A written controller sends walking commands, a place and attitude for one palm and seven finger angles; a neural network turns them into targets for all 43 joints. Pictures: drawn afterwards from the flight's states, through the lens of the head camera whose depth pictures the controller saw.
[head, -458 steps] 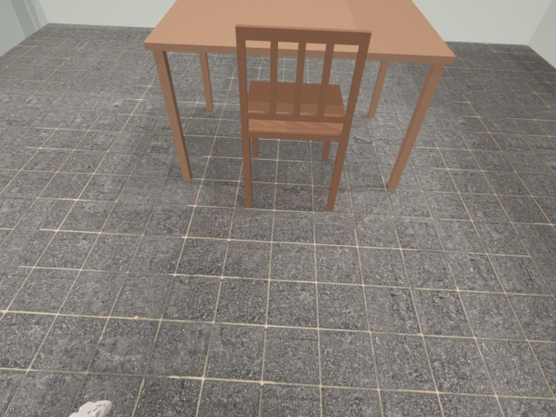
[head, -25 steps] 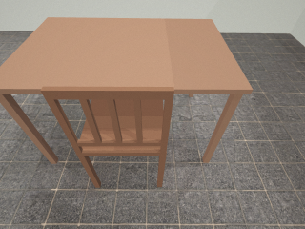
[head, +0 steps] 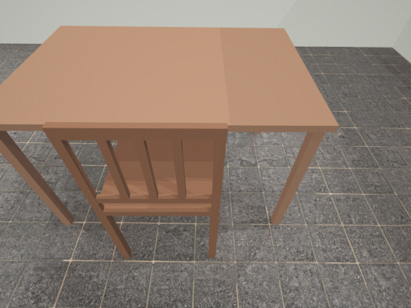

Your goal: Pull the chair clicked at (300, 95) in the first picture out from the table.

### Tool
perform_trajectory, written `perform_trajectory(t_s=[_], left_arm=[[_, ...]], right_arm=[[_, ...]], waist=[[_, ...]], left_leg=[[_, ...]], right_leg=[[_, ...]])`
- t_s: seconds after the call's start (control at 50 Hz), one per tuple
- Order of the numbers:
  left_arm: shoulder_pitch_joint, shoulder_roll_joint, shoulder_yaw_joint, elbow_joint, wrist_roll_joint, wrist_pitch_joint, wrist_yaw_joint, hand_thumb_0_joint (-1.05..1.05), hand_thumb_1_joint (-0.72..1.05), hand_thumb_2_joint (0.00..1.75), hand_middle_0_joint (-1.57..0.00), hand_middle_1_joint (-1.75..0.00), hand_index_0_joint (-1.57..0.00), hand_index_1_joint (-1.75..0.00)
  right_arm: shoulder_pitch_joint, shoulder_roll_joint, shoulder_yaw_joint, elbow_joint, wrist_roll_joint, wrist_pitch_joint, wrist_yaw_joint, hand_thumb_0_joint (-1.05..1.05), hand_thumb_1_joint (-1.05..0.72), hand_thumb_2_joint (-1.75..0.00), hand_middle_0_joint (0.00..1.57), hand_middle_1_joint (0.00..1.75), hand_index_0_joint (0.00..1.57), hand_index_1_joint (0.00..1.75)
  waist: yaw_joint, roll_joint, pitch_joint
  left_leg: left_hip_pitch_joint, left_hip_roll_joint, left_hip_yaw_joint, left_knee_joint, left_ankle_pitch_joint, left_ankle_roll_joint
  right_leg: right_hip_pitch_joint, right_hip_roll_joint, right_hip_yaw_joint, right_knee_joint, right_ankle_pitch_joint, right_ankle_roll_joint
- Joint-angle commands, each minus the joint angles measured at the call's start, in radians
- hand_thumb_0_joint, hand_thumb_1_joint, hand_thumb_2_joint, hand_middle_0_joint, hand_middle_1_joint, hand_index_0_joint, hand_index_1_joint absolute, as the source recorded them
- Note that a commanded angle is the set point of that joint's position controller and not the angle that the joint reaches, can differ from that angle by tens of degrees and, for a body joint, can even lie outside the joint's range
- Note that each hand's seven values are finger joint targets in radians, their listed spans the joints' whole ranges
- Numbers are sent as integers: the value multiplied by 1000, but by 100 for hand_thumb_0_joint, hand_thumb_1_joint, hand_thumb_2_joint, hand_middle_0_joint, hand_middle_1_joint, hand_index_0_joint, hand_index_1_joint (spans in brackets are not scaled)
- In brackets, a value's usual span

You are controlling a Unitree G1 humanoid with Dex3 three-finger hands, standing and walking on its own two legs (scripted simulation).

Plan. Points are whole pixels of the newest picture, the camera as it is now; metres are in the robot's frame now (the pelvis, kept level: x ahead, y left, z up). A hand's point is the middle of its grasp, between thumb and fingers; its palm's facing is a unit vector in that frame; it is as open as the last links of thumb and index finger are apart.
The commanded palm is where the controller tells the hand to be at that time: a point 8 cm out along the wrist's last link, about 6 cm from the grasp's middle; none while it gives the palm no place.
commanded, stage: shuffle to correct the standing spot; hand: left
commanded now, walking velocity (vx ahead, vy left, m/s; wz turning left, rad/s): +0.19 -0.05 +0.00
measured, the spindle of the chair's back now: (147, 171) +0.49 +0.20 -0.10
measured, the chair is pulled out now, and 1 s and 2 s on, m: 0.00 0.00 0.00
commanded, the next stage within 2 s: come to a stop and stand still in 0.12 s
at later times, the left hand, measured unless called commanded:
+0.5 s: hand out of the picture +0.15 +0.18 -0.18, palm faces +0.10 -0.96 -0.27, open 7.3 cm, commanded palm none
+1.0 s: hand out of the picture +0.12 +0.23 -0.17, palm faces +0.05 -0.96 -0.27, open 7.3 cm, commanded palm none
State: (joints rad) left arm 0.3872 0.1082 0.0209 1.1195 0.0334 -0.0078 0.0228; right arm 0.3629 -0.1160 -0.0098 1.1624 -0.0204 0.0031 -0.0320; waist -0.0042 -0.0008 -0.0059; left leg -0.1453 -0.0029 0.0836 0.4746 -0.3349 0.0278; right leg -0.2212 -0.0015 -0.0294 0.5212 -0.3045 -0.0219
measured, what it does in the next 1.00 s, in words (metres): steps on the spot: right foot, then left foot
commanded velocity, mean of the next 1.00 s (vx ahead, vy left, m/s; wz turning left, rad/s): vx -0.04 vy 0.02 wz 0.00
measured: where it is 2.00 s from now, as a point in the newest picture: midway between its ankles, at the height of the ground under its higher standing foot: outside the picture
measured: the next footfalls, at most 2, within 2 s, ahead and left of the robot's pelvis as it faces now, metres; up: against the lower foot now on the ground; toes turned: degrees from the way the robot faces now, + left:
right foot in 0.46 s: +0.22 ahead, -0.14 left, +0.00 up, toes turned +0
left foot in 0.78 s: +0.11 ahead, +0.11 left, +0.00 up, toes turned +4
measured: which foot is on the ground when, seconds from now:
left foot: down 0.00-0.48, up 0.50-0.76, down 0.78-1.00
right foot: down 0.00-0.22, up 0.24-0.44, down 0.46-0.82, up 0.84-1.00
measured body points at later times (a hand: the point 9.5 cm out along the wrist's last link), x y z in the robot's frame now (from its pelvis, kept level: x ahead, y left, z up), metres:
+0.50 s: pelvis +0.11 -0.02 -0.02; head +0.15 -0.03 +0.43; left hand +0.15 +0.23 -0.16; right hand +0.05 -0.23 -0.17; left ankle -0.04 +0.09 -0.71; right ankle +0.18 -0.14 -0.74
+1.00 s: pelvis +0.08 +0.02 -0.01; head +0.06 +0.01 +0.44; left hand +0.11 +0.28 -0.15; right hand +0.16 -0.20 -0.16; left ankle +0.08 +0.10 -0.74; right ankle +0.09 -0.09 -0.73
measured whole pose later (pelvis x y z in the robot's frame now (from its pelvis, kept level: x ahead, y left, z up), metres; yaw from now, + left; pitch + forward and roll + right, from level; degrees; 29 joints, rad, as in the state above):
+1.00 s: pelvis +0.08 +0.02 -0.01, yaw +0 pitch -2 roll +1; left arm 0.30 0.19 0.03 0.95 0.03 0.05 0.02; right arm 0.27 -0.18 -0.02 0.88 -0.03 0.04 -0.01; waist 0.01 0.02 -0.02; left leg -0.26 -0.03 0.13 0.61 -0.33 0.06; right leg -0.32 -0.02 -0.01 0.72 -0.36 -0.03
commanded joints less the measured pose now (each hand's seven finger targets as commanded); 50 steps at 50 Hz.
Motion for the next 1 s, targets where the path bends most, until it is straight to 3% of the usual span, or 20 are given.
perform_trajectory(t_s=[0.0, 0.08, 0.14, 0.18, 0.2, 0.22, 0.32, 0.4, 0.42, 0.44, 0.46, 0.52, 0.72, 0.74, 0.76, 0.78, 0.82, 0.88, 0.94, 0.98], left_arm=[[107, 81, 24, -11, -10, -22, 4, 0, 90, 90, -20, -30, -20, -30], [165, 118, 42, 13, -13, -34, 13, 0, 90, 90, -20, -30, -20, -30], [91, 111, 42, -4, -13, -31, 15, 0, 90, 90, -20, -30, -20, -30], [-9, 53, 27, -47, -16, -35, 4, 0, 90, 90, -20, -30, -20, -30], [-81, 58, 24, -75, -9, -34, 8, 0, 90, 90, -20, -30, -20, -30], [-103, 85, 37, -84, -9, -27, 12, 0, 90, 90, -20, -30, -20, -30], [-131, 33, 32, -119, -22, 2, -3, 0, 90, 90, -20, -30, -20, -30], [70, 105, 42, -65, -23, -7, 3, 0, 90, 90, -20, -30, -20, -30], [124, 165, 53, -55, -20, -18, 8, 0, 90, 90, -20, -30, -20, -30], [132, 236, 68, -47, -14, -25, 22, 0, 90, 90, -20, -30, -20, -30], [101, 261, 64, -54, -20, -28, 24, 0, 90, 90, -20, -30, -20, -30], [-114, 208, 51, -116, -6, -7, 36, 0, 90, 90, -20, -30, -20, -30], [-200, 256, 69, -197, 3, 31, 28, 0, 90, 90, -20, -30, -20, -30], [-209, 228, 64, -207, -2, 40, 27, 0, 90, 90, -20, -30, -20, -30], [-148, 227, 39, -194, -26, 23, 57, 0, 90, 90, -20, -30, -20, -30], [-149, 202, 30, -239, -26, 38, 46, 0, 90, 90, -20, -30, -20, -30], [-145, 189, 27, -234, -11, 58, 25, 0, 90, 90, -20, -30, -20, -30], [-109, 176, 31, -220, -4, 63, 9, 0, 90, 90, -20, -30, -20, -30], [-70, 141, 22, -218, -6, 35, 3, 0, 90, 90, -20, -30, -20, -30], [-66, 163, 16, -224, -2, 8, 7, 0, 90, 90, -20, -30, -20, -30]], right_arm=[[53, -59, -5, -39, 4, -34, -9, 0, -90, -90, 20, 30, 20, 30], [9, -40, -2, -61, 4, -48, -15, 0, -90, -90, 20, 30, 20, 30], [80, -35, 0, -33, 9, -62, -18, 0, -90, -90, 20, 30, 20, 30], [293, -137, -23, 45, -5, -76, -35, 0, -90, -90, 20, 30, 20, 30], [362, -152, -19, 78, -11, -65, -46, 0, -90, -90, 20, 30, 20, 30], [366, -137, -6, 77, -12, -56, -47, 0, -90, -90, 20, 30, 20, 30], [94, -122, 6, -41, -10, -54, -49, 0, -90, -90, 20, 30, 20, 30], [27, -184, -23, -62, 15, -40, -39, 0, -90, -90, 20, 30, 20, 30], [38, -183, -33, -74, 22, -33, -33, 0, -90, -90, 20, 30, 20, 30], [106, -129, -40, -74, 31, -24, -28, 0, -90, -90, 20, 30, 20, 30], [132, -97, -43, -71, 41, -6, -31, 0, -90, -90, 20, 30, 20, 30], [47, -48, -39, -75, 23, 35, -24, 0, -90, -90, 20, 30, 20, 30], [96, -81, -48, -114, 14, 19, 7, 0, -90, -90, 20, 30, 20, 30], [100, -99, -46, -117, 13, 11, 6, 0, -90, -90, 20, 30, 20, 30], [-19, -204, -71, -223, 26, -2, 11, 0, -90, -90, 20, 30, 20, 30], [-104, -195, -67, -307, 4, -4, 17, 0, -90, -90, 20, 30, 20, 30], [-210, -221, -56, -357, -11, 7, 19, 0, -90, -90, 20, 30, 20, 30], [-203, -213, -47, -379, -10, 12, 18, 0, -90, -90, 20, 30, 20, 30], [-140, -210, -46, -368, -12, 5, 15, 0, -90, -90, 20, 30, 20, 30], [-100, -183, -36, -361, 3, -3, 13, 0, -90, -90, 20, 30, 20, 30]], waist=[[15, -73, 163], [28, -160, 97], [-27, -47, 50], [-108, 253, 11], [-129, 288, 85], [-119, 197, 105], [-8, 132, 165], [78, 148, 24], [92, 64, -40], [66, -121, -125], [34, -199, -173], [-10, -134, 78], [-40, -151, -60], [-50, -82, -25], [-40, 150, -242], [1, 271, -167], [18, 446, 34], [36, 187, 217], [39, 9, 192], [13, -67, 148]], left_leg=[[-166, 61, -82, -30, -36, 34], [-266, 25, 3, 182, -69, 0], [-72, 38, 5, -8, 50, 6], [283, 267, -283, -78, 728, 106], [352, 377, -359, -88, 1166, 161], [346, 390, -308, -38, 1250, 190], [63, 260, -125, -90, 1026, 96], [44, 186, -84, 97, 942, 29], [-14, 133, -76, 215, 761, -2], [-133, 8, -32, 435, 248, -40], [-120, -19, -79, 614, -303, -46], [-148, 32, -102, 629, -318, -45], [56, -18, 18, 67, 69, -62], [96, 9, -16, -50, 115, -54], [4, 124, 4, -20, 142, -48], [-118, 169, -150, -97, 56, 1], [-280, 193, -240, -203, -63, 70], [-450, 206, -249, -247, -185, 99], [-330, 204, -234, -184, -132, 91], [-242, 113, -175, -84, -105, 39]], right_leg=[[-6, -119, 180, -153, -64, -70], [157, -244, 296, -169, 283, -165], [84, -192, 169, -26, 477, -143], [-260, 2, -55, 374, 229, -26], [-463, 31, -40, 547, -257, -15], [-504, -1, 15, 620, -295, -27], [-338, -52, 8, 428, -74, 2], [40, -6, -59, 20, 260, -14], [163, -64, 20, -22, 606, -36], [288, -264, 246, 14, 1123, -141], [226, -432, 338, -55, 1261, -264], [-107, -364, 244, -124, 892, -249], [-157, -242, 184, -59, 306, -118], [-209, -198, 162, 3, 181, -77], [42, -152, 76, 89, 215, -31], [-30, -75, 27, 170, -28, -12], [-118, -5, -29, 285, -124, -7], [-140, -8, 13, 399, -93, -7], [-109, -22, 6, 138, -69, -5], [-120, -73, 160, -80, -17, -39]])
